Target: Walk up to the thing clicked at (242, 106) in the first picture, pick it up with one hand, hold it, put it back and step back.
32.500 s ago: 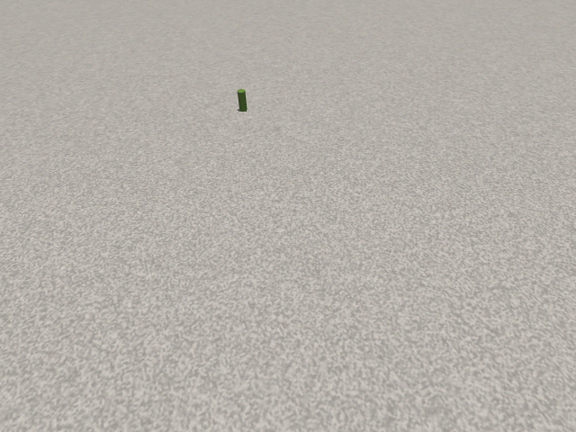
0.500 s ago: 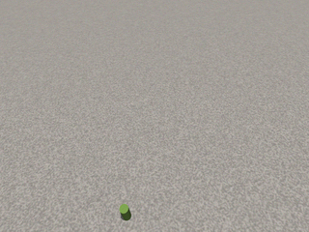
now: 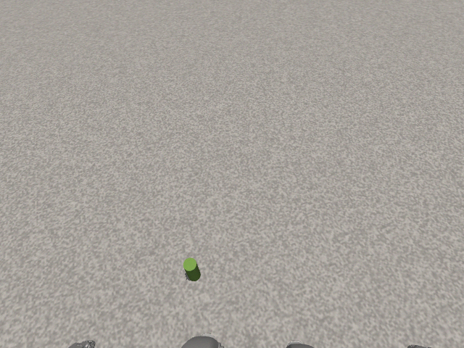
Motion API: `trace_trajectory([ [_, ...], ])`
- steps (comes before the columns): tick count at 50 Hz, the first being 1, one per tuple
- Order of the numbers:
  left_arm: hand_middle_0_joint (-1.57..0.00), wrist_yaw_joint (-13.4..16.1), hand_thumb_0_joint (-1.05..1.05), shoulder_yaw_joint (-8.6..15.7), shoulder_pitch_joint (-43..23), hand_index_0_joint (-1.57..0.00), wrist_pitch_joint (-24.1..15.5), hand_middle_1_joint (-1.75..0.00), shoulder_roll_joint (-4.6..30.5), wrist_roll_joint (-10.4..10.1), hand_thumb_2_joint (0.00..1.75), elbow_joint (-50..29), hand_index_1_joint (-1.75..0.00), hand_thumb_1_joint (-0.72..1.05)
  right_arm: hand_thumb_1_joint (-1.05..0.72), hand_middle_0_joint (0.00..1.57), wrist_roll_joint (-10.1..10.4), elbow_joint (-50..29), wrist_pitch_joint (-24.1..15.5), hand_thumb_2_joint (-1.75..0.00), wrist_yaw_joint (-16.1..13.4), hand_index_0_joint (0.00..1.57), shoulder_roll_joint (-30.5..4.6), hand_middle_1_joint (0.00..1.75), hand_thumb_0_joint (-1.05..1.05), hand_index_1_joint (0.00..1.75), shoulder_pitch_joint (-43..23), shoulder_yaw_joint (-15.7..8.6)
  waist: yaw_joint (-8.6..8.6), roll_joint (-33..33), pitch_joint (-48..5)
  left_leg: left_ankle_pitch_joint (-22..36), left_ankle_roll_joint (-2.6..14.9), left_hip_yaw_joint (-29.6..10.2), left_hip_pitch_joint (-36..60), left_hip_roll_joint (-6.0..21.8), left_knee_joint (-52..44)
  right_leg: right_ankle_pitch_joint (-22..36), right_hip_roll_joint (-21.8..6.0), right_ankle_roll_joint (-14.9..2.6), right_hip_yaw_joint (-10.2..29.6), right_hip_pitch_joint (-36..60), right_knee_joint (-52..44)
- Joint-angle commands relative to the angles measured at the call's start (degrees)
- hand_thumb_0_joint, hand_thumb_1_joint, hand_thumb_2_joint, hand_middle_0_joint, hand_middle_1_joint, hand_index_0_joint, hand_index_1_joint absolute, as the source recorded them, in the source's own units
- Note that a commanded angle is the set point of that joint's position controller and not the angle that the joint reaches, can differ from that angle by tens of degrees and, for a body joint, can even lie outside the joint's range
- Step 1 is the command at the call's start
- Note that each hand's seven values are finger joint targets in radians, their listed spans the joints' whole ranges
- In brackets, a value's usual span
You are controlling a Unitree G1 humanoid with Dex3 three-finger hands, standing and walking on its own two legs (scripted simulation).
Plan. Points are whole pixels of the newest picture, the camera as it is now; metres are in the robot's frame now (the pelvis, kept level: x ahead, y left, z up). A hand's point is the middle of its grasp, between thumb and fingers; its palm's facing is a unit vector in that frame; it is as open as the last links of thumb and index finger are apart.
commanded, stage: step back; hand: left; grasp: from the side
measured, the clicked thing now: (192, 269) +0.47 +0.20 -0.69
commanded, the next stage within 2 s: none
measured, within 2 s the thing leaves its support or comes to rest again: neither
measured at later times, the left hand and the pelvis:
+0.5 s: hand out of the picture +0.04 +0.30 -0.15, palm faces -0.11 -0.91 -0.39, open 7.4 cm; pelvis -0.09 +0.04 +0.00, yaw -4 degrees
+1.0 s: hand out of the picture -0.08 +0.30 -0.15, palm faces -0.06 -0.94 -0.34, open 7.4 cm; pelvis -0.22 +0.05 +0.01, yaw -2 degrees
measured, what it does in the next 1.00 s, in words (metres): walks backwards: left foot, then right foot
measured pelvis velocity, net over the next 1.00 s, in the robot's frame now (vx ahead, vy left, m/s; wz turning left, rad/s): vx -0.22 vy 0.05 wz -0.03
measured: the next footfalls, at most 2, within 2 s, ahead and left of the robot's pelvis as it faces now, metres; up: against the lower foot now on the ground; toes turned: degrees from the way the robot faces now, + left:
left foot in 0.10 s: -0.01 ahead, +0.12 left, +0.00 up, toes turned -1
right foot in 0.52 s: -0.07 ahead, -0.09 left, +0.00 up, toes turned +0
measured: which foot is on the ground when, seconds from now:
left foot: up 0.00-0.08, down 0.10-0.56, up 0.58-0.86, down 0.88-1.00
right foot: down 0.00-0.10, up 0.12-0.50, down 0.52-0.90, up 0.92-1.00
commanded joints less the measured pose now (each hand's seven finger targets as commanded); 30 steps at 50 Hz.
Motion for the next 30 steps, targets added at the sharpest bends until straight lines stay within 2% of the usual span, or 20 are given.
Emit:
trace_trajectory([
  [1, -0.2, 1.8, 0.0, 4.3, -7.8, -0.2, -1.6, -0.3, 16.1, 0.5, 0.9, -8.5, -0.3, 0.9, -0.9, 0.2, 0.4, -2.5, -1.4, -0.9, -0.7, 0.2, -10.1, 0.3, 0.0, 0.3, 10.1, -2.2, -3.12, -12.6, -13.2, 0.1, 0.31, -1.4, 6.4, 3.4, -3.1, 14.1, -12.9, -11.09, 11.9, 0.6, -10.3],
  [3, -0.2, 1.6, 0.0, 3.9, -5.4, -0.2, -0.8, -0.3, 14.7, -0.4, 0.9, -8.6, -0.3, 0.9, -0.9, 0.2, -0.4, -2.6, -2.6, -0.9, -1.1, 0.2, -9.5, 0.3, 0.0, 0.3, 10.1, -2.2, -2.49, -7.7, -14.0, 10.4, -0.15, 1.4, 8.0, 3.0, -21.6, 14.4, -8.3, -7.52, 8.2, 5.9, -2.2],
  [4, -0.2, 1.5, 0.0, 3.6, -3.7, -0.2, -0.1, -0.3, 13.3, -1.1, 0.9, -8.8, -0.3, 0.9, -0.9, 0.2, -1.3, -3.1, -3.0, -0.9, -1.6, 0.2, -10.1, 0.3, 0.0, 0.3, 9.3, -2.6, -2.05, -0.7, -13.0, 22.8, -0.98, -3.8, 9.9, 5.8, -29.2, 10.4, -4.0, -5.42, 5.3, 3.8, 5.3],
  [5, -0.2, 1.7, 0.0, 3.0, -3.0, -0.2, 0.3, -0.3, 10.2, -1.7, 0.9, -9.8, -0.3, 0.9, -0.9, 0.2, -2.7, -4.0, -3.3, -0.9, -2.0, 0.2, -14.3, 0.3, 0.0, 0.3, 8.9, -3.7, -1.57, 13.2, -11.6, 40.0, 0.06, -18.0, 14.0, 14.5, -31.4, -4.5, 4.5, -2.85, 3.0, -6.2, 16.5],
  [6, -0.2, 2.1, 0.0, 3.1, -2.3, -0.2, 0.7, -0.3, 9.5, -2.0, 0.9, -9.1, -0.3, 0.9, -0.9, 0.2, -3.1, -4.6, -3.4, -0.9, -2.3, 0.2, -16.1, 0.3, 0.0, 0.3, 8.2, -3.9, -0.65, 11.2, -10.9, 49.7, 3.13, -22.0, 17.4, 18.2, -29.9, -19.0, 9.8, -2.7, 7.6, -12.7, 21.4],
  [7, -0.2, 2.5, 0.0, 2.9, -0.5, -0.2, 0.8, -0.3, 9.9, -1.7, 0.9, -9.3, -0.3, 0.9, -0.9, 0.2, -2.5, -5.6, -3.4, -0.9, -2.5, 0.2, -16.8, 0.3, 0.0, 0.3, 8.2, -4.0, -1.02, 8.4, -11.9, 59.6, 4.85, -18.9, 17.2, 19.8, -27.3, -20.3, 9.5, -2.57, 9.7, -12.2, 24.8],
  [8, -0.2, 3.0, 0.0, 2.9, -0.7, -0.2, 0.7, -0.3, 9.9, -1.5, 0.9, -9.1, -0.3, 0.9, -0.9, 0.2, -2.4, -6.6, -3.2, -0.9, -2.7, 0.2, -18.1, 0.3, 0.0, 0.3, 7.0, -4.3, -2.27, 12.6, -13.5, 55.7, 5.2, -23.2, 16.6, 21.7, -29.3, -20.6, 10.8, -2.29, 12.7, -12.9, 27.4],
  [9, -0.2, 3.3, 0.0, 3.5, -2.6, -0.2, 0.7, -0.3, 11.3, -1.4, 0.9, -8.7, -0.3, 0.9, -0.9, 0.2, -2.4, -7.0, -3.2, -0.9, -3.2, 0.2, -16.0, 0.3, 0.0, 0.3, 5.0, -4.2, -2.21, 10.7, -12.4, 49.5, 5.04, -21.5, 14.8, 20.6, -30.1, -18.9, 10.2, -2.3, 14.6, -11.6, 28.8],
  [10, -0.2, 3.2, 0.0, 3.5, -2.0, -0.2, 0.7, -0.3, 11.9, -1.7, 0.9, -7.9, -0.3, 0.9, -0.9, 0.2, -2.8, -7.7, -3.4, -0.9, -3.7, 0.2, -14.8, 0.3, 0.0, 0.3, 1.9, -3.7, -0.82, 10.6, -11.7, 47.1, 6.6, -18.8, 14.7, 19.8, -29.5, -16.8, 9.7, -2.02, 14.1, -12.1, 32.1],
  [11, -0.2, 2.8, 0.0, 3.5, 0.5, -0.2, 0.7, -0.3, 11.7, -1.9, 0.9, -7.7, -0.3, 0.9, -0.9, 0.2, -2.7, -8.1, -3.5, -0.9, -4.0, 0.2, -13.1, 0.3, 0.0, 0.3, 0.6, -3.1, 0.91, 9.2, -11.4, 48.8, 6.22, -14.3, 16.5, 17.3, -27.1, -13.6, 9.6, -1.86, 13.5, -13.0, 32.6],
  [13, -0.2, 2.6, 0.0, 3.7, 2.5, -0.2, 0.6, -0.3, 11.4, -1.6, 0.9, -7.8, -0.3, 0.9, -0.9, 0.2, -2.0, -8.6, -3.7, -0.9, -4.3, 0.2, -11.1, 0.3, 0.0, 0.3, 1.7, -2.9, 1.15, 7.4, -12.5, 50.4, 7.21, -12.5, 20.6, 16.6, -25.4, -12.0, 9.5, -1.38, 12.2, -12.7, 33.4],
  [16, -0.2, 2.2, 0.0, 3.5, 0.4, -0.2, -0.1, -0.3, 10.7, -1.0, 0.9, -9.7, -0.3, 0.9, -0.9, 0.2, -1.5, -8.4, -3.8, -0.9, -4.6, 0.2, -10.7, 0.3, 0.0, 0.3, 6.0, -3.3, -1.56, 5.3, -13.3, 50.0, 10.11, -12.9, 25.8, 17.8, -23.8, -13.0, 8.6, -0.03, 10.5, -12.7, 25.7],
  [17, -0.2, 2.0, 0.0, 3.6, -0.6, -0.2, -0.3, -0.3, 10.9, -1.0, 0.9, -10.2, -0.3, 0.9, -0.9, 0.2, -1.4, -8.2, -3.8, -0.9, -4.6, 0.2, -10.9, 0.3, 0.0, 0.3, 7.3, -3.3, -2.43, 4.4, -12.5, 48.7, 9.51, -12.3, 24.9, 17.1, -24.3, -12.9, 8.7, 0.2, 9.8, -11.6, 23.4],
  [19, -0.2, 1.8, 0.0, 3.7, -0.2, -0.2, -0.5, -0.3, 10.4, -1.1, 0.9, -10.7, -0.3, 0.9, -0.9, 0.2, -1.3, -8.6, -3.7, -0.9, -4.5, 0.2, -11.5, 0.3, 0.0, 0.3, 8.0, -3.4, -3.07, 5.1, -13.4, 47.8, 11.16, -12.7, 25.9, 18.2, -23.7, -13.3, 7.6, 0.14, 8.5, -9.7, 18.2],
  [24, -0.2, 1.1, 0.0, 3.9, 6.2, -0.2, -1.0, -0.3, 9.9, -0.8, 0.9, -8.8, -0.3, 0.9, -0.9, 0.2, -0.9, -10.5, -3.2, -0.9, -3.7, 0.2, -13.0, 0.3, 0.0, 0.3, 4.1, -3.3, -0.25, 6.7, -16.0, 37.3, 9.4, -10.2, 18.8, 17.1, -21.3, -6.2, 5.5, -1.62, 3.1, 2.8, -1.9],
  [26, -0.2, 1.1, 0.0, 4.3, 8.4, -0.2, -1.4, -0.3, 10.4, -0.3, 0.9, -7.4, -0.3, 0.9, -0.9, 0.2, -0.4, -10.9, -2.7, -0.9, -3.4, 0.2, -12.1, 0.3, 0.0, 0.3, 2.1, -2.9, 1.12, 3.9, -16.1, 30.9, 6.05, -8.0, 12.1, 14.6, -18.2, 6.4, 5.2, -3.3, 4.7, 10.7, -11.6],
  [27, -0.2, 1.2, 0.0, 4.9, 9.0, -0.2, -1.7, -0.3, 13.1, 0.2, 0.9, -7.7, -0.3, 0.9, -0.9, 0.2, 0.1, -11.3, -2.7, -0.9, -3.3, 0.2, -10.5, 0.3, 0.0, 0.3, 1.7, -2.3, 1.05, -1.6, -16.7, 23.0, 3.29, -6.3, 5.2, 11.7, -14.5, 13.5, -0.3, -5.43, 13.3, 14.7, -11.3],
  [28, -0.2, 1.0, 0.0, 5.6, 6.7, -0.2, -1.6, -0.3, 16.5, -0.1, 0.9, -8.9, -0.3, 0.9, -0.9, 0.2, 0.4, -12.0, -2.7, -0.9, -3.1, 0.2, -8.7, 0.3, 0.0, 0.3, 0.8, -1.7, 1.21, -10.8, -13.4, 9.0, -0.56, -1.7, -2.7, 2.7, -6.2, 16.9, -8.4, -11.75, 24.7, 13.3, -13.8],
  [29, -0.2, 1.0, 0.0, 5.9, 3.1, -0.2, -1.6, -0.3, 20.0, 0.0, 0.9, -10.7, -0.3, 0.9, -0.9, 0.2, 0.0, -11.5, -2.1, -0.9, -3.8, 0.2, -9.1, 0.3, 0.0, 0.3, 0.3, -2.2, 2.52, -17.3, -10.7, -8.8, -2.14, -1.9, 0.3, -1.2, 7.3, 20.8, -18.2, -20.02, 34.2, 2.2, -16.9],
  [30, -0.2, 1.1, 0.0, 5.9, 1.5, -0.2, -1.9, -0.3, 18.2, 0.0, 0.9, -12.0, -0.3, 0.9, -0.9, 0.2, -0.1, -10.5, -2.0, -0.9, -3.8, 0.2, -10.6, 0.3, 0.0, 0.3, 2.4, -2.7, 1.2, -13.5, -8.0, -9.2, -2.57, -6.0, 1.9, 0.3, 12.8, 21.9, -18.2, -20.22, 33.6, -1.1, -16.6],
])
